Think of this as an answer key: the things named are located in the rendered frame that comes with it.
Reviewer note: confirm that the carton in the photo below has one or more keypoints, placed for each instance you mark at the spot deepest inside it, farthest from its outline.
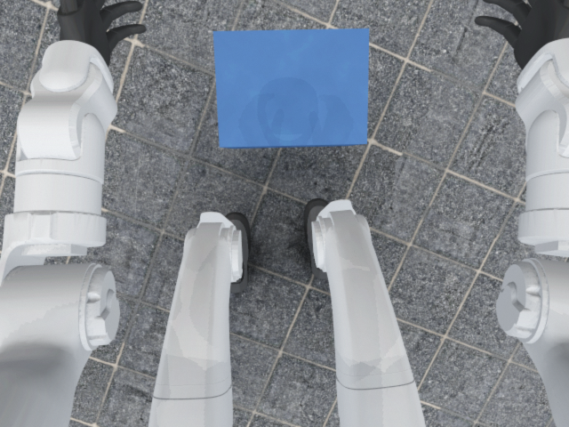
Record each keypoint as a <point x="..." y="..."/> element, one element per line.
<point x="292" y="88"/>

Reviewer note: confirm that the robot right forearm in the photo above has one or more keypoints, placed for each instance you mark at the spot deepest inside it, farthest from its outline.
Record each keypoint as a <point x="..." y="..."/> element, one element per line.
<point x="543" y="105"/>

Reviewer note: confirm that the robot left upper arm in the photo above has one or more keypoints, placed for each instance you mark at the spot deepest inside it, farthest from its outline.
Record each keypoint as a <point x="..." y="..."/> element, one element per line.
<point x="51" y="319"/>

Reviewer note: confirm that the right robot thigh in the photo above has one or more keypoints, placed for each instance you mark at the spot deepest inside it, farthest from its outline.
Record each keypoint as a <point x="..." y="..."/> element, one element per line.
<point x="374" y="379"/>

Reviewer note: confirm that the robot right upper arm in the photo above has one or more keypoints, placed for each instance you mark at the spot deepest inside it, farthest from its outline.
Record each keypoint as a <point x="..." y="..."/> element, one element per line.
<point x="533" y="306"/>

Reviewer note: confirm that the robot left shin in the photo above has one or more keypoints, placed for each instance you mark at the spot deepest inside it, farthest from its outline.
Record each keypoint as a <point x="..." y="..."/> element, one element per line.
<point x="210" y="217"/>

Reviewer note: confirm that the robot left hand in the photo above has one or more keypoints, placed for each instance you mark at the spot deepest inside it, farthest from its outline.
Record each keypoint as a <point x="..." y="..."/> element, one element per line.
<point x="85" y="21"/>

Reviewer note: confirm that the robot right hand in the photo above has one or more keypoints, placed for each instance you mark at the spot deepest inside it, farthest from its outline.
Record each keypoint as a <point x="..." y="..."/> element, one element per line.
<point x="544" y="22"/>

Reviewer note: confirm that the robot left forearm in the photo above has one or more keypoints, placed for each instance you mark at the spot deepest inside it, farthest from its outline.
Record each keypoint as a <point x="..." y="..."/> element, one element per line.
<point x="60" y="159"/>

